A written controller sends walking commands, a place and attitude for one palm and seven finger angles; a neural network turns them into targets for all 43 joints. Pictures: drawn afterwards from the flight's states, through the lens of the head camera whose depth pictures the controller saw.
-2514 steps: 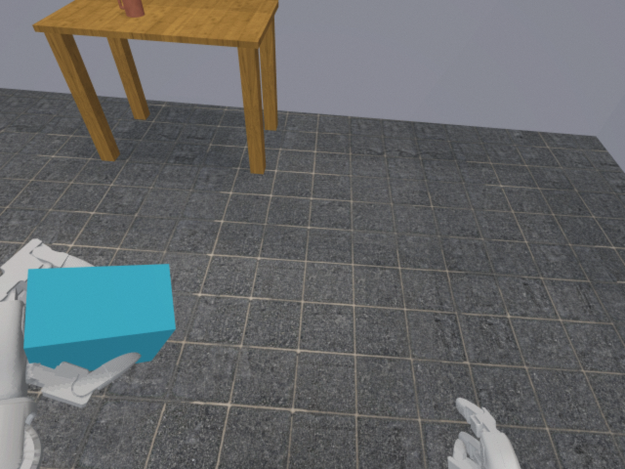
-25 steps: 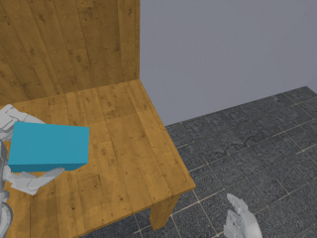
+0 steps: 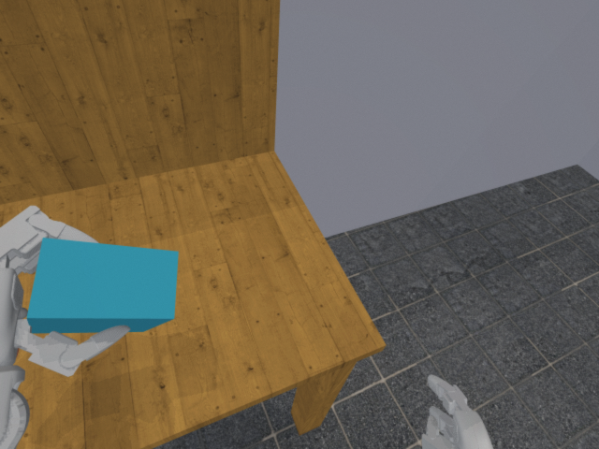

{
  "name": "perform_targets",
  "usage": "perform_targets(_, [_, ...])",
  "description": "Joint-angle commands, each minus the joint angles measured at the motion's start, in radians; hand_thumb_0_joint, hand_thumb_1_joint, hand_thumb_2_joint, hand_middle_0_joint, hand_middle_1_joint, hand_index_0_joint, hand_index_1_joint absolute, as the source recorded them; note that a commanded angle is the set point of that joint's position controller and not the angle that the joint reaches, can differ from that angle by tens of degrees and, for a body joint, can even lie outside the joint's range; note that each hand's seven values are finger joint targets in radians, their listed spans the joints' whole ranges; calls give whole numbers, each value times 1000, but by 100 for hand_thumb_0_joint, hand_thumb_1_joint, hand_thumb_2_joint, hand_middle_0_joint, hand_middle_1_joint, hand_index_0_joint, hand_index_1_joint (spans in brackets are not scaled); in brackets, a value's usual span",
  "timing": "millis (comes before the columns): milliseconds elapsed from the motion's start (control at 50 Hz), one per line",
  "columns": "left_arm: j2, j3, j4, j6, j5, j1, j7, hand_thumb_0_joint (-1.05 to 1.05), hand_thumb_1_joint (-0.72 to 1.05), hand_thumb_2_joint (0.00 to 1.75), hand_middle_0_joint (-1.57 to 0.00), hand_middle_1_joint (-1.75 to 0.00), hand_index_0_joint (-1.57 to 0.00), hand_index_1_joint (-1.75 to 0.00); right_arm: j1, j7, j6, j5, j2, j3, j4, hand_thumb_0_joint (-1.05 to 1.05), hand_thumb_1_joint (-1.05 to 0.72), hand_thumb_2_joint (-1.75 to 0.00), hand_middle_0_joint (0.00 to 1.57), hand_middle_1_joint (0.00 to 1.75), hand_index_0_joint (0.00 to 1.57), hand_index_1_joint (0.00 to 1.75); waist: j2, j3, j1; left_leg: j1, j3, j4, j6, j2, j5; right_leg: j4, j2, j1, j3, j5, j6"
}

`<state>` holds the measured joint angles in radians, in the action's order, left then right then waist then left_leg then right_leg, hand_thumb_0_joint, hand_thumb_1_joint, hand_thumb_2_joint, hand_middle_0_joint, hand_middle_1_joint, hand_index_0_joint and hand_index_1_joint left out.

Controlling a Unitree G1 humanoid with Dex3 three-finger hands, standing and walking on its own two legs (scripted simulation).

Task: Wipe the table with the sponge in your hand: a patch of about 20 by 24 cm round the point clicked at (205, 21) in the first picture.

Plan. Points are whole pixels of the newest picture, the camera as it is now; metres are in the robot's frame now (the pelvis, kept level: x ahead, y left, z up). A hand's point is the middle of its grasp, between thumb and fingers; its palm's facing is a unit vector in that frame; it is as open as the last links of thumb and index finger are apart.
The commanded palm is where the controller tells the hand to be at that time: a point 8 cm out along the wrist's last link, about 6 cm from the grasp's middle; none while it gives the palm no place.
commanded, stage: come to a stop and stand still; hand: left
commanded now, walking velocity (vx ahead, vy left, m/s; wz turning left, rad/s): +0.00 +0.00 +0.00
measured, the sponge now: (121, 294) +0.23 +0.21 +0.14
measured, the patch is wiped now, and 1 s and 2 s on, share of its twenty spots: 0.00 0.00 0.00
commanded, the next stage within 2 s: look again from close up in 0.02 s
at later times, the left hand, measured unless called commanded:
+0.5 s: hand (105, 297) +0.22 +0.22 +0.15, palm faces +0.36 -0.86 -0.36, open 10.6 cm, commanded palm +0.16 +0.25 +0.17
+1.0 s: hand (106, 274) +0.24 +0.22 +0.16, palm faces +0.32 -0.87 -0.38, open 10.6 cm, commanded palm +0.18 +0.27 +0.17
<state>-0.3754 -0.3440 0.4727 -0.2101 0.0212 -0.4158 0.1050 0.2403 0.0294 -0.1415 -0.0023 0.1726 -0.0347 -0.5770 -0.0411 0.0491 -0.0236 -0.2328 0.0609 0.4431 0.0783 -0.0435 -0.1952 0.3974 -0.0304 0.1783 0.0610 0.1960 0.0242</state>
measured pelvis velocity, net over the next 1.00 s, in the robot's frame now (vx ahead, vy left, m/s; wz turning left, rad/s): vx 0.01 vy -0.01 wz -0.03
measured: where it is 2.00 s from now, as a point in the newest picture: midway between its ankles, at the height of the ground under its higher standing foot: outside the picture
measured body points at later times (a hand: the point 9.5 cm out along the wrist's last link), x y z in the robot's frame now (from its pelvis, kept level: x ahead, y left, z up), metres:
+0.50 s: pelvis +0.00 -0.02 +0.00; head +0.01 +0.00 +0.45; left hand +0.19 +0.26 +0.17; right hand +0.17 -0.26 -0.06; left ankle +0.03 +0.06 -0.74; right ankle +0.01 -0.14 -0.74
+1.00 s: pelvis +0.01 -0.01 +0.00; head +0.03 +0.01 +0.45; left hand +0.22 +0.27 +0.18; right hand +0.18 -0.24 -0.07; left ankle +0.03 +0.06 -0.74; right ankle +0.01 -0.14 -0.74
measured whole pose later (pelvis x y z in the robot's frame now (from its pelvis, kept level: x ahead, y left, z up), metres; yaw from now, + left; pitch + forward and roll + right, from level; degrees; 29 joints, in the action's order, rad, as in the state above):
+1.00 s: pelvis +0.01 -0.01 +0.00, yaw -2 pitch +0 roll -1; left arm -0.37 -0.35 0.45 -0.25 0.04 -0.42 0.08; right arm 0.22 0.00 -0.17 -0.01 0.20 -0.01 -0.57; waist -0.02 0.04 -0.01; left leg -0.25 0.08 0.47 0.07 -0.02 -0.22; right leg 0.44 -0.01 0.21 0.04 0.22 0.01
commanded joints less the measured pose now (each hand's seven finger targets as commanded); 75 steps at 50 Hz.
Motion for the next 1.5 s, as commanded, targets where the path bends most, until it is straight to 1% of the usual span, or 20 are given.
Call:
perform_targets(0, [-177,-119,237,-72,10,88,19,0,10,130,-120,-160,-120,-160,-99,20,-69,-6,149,66,154,0,-90,-90,20,30,20,30,129,-137,11,-63,-171,-174,-79,159,-90,-17,-13,-111,-56,-25,-37])
perform_targets(380, [-151,-93,207,-58,19,83,19,0,10,130,-120,-160,-120,-160,-105,26,-62,-8,158,73,144,0,-90,-90,20,30,20,30,91,-117,15,-3,-145,-103,-53,129,-46,-100,-46,-23,-127,-18,-54])
perform_targets(720, [-157,-100,240,-31,32,50,27,0,10,130,-120,-160,-120,-160,-110,33,-46,-11,153,70,147,0,-90,-90,20,30,20,30,102,-171,16,38,-139,-84,-56,141,116,-62,-54,-78,-114,-168,-52])
perform_targets(740, [-952,-677,450,-136,-126,1056,24,0,10,130,-120,-160,-120,-160,-9,19,-78,45,184,69,136,0,-90,-90,20,30,20,30,-2,12,-19,-103,-59,65,-45,146,136,-146,-78,129,-145,-182,1])
perform_targets(760, [-323,-269,-142,-93,-27,478,-20,0,10,130,-120,-160,-120,-160,-85,18,-67,18,68,30,69,0,-90,-90,20,30,20,30,11,-190,8,44,-88,12,-49,71,161,-57,-100,66,-153,-166,-89])
perform_targets(780, [-202,-179,-157,-90,5,225,-32,0,10,130,-120,-160,-120,-160,-57,14,-84,3,155,81,136,0,-90,-90,20,30,20,30,127,-190,-37,85,-68,22,-66,89,157,-78,-78,30,-231,-214,-65])
perform_targets(800, [-66,-56,-70,-89,43,135,-38,0,10,130,-120,-160,-120,-160,-75,-5,-83,-17,145,88,125,0,-90,-90,20,30,20,30,224,-261,-9,105,-69,-10,-62,98,178,-16,-69,-54,-171,-199,-73])
perform_targets(820, [-135,-82,100,-103,36,159,-31,0,10,130,-120,-160,-120,-160,-65,-18,-84,-12,175,96,143,0,-90,-90,20,30,20,30,206,-259,-10,84,-95,-29,-58,114,205,4,-57,-79,-154,-186,-64])
perform_targets(840, [-143,-73,174,-111,35,124,-26,0,10,130,-120,-160,-120,-160,-94,-27,-86,-10,169,90,150,0,-90,-90,20,30,20,30,157,-246,-17,67,-112,-38,-51,125,207,12,-50,-82,-135,-168,-54])
perform_targets(900, [-160,-102,199,-101,40,-2,-3,0,10,130,-120,-160,-120,-160,-131,-30,-87,-14,161,82,153,0,-90,-90,20,30,20,30,63,-200,-19,8,-128,-77,-46,136,103,19,-28,-75,-109,-94,-42])
perform_targets(940, [-197,-140,208,-107,40,38,4,0,10,130,-120,-160,-120,-160,-116,-17,-83,-10,160,77,159,0,-90,-90,20,30,20,30,23,-154,-13,-42,-152,-100,-51,137,35,9,-30,-61,-97,-52,-40])
perform_targets(980, [-232,-186,195,-114,42,70,10,0,10,130,-120,-160,-120,-160,-112,1,-82,-8,157,74,159,0,-90,-90,20,30,20,30,29,-137,-9,-52,-160,-108,-51,137,2,5,-32,-53,-97,-41,-41])
perform_targets(1000, [-263,-211,212,-116,41,112,13,0,10,130,-120,-160,-120,-160,-125,7,-79,-9,161,74,154,0,-90,-90,20,30,20,30,84,-136,-3,-50,-165,-119,-50,142,-20,17,-28,-45,-99,-21,-42])
perform_targets(1080, [-233,-170,230,-130,36,164,8,0,10,130,-120,-160,-120,-160,-99,18,-88,-9,150,72,152,0,-90,-90,20,30,20,30,157,-169,-4,-9,-165,-103,-53,149,77,37,-35,-66,-83,-83,-46])
perform_targets(1200, [-152,-92,265,-117,31,119,11,0,10,130,-120,-160,-120,-160,-109,-1,-106,-9,152,72,136,0,-90,-90,20,30,20,30,152,-209,-1,76,-141,-64,-87,150,271,37,-25,-63,-72,-147,-44])
perform_targets(1300, [-166,-122,209,-94,30,91,17,0,10,130,-120,-160,-120,-160,-116,-1,-80,-8,153,71,139,0,-90,-90,20,30,20,30,102,-174,0,24,-135,-77,-89,149,194,8,-22,-72,-77,-144,-41])
perform_targets(1320, [-138,-97,185,-93,32,91,12,0,10,130,-120,-160,-120,-160,-108,0,-71,-3,152,66,139,0,-90,-90,20,30,20,30,103,-152,4,3,-142,-89,-86,147,156,-5,-23,-65,-73,-129,-42])
perform_targets(1400, [-182,-137,223,-89,34,117,15,0,10,130,-120,-160,-120,-160,-123,9,-64,-7,149,67,157,0,-90,-90,20,30,20,30,118,-148,4,-14,-139,-108,-78,144,61,-15,-21,-75,-83,-107,-41])
perform_targets(1420, [-153,-110,224,-93,34,118,11,0,10,130,-120,-160,-120,-160,-119,9,-61,-4,147,62,158,0,-90,-90,20,30,20,30,124,-145,7,-19,-145,-114,-78,142,54,-18,-19,-77,-73,-105,-43])
perform_targets(1480, [-170,-115,261,-95,30,118,12,0,10,130,-120,-160,-120,-160,-116,11,-66,-3,151,65,165,0,-90,-90,20,30,20,30,142,-164,4,0,-144,-109,-74,142,60,-14,-20,-86,-82,-120,-43])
